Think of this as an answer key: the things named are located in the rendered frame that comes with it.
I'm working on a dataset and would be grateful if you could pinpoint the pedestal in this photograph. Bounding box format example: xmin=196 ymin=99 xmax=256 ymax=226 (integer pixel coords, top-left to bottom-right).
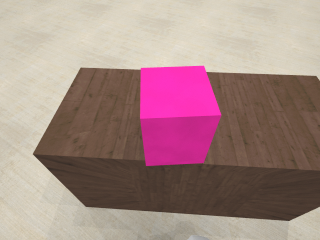
xmin=33 ymin=67 xmax=320 ymax=221

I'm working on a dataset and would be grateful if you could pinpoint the carton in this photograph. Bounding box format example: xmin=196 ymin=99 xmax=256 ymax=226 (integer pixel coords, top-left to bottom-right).
xmin=140 ymin=65 xmax=221 ymax=166

